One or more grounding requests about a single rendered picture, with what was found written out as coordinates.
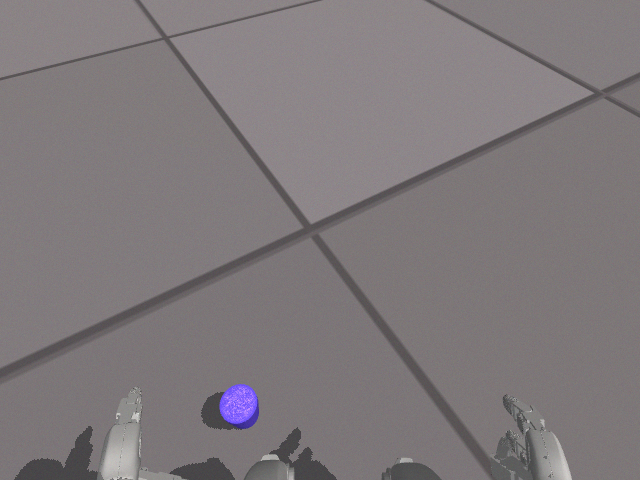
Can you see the cup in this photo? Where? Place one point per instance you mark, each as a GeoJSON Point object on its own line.
{"type": "Point", "coordinates": [239, 406]}

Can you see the left robot hand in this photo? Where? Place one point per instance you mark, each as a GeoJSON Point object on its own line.
{"type": "Point", "coordinates": [120, 457]}

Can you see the right robot hand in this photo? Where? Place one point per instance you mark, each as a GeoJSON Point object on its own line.
{"type": "Point", "coordinates": [540, 452]}

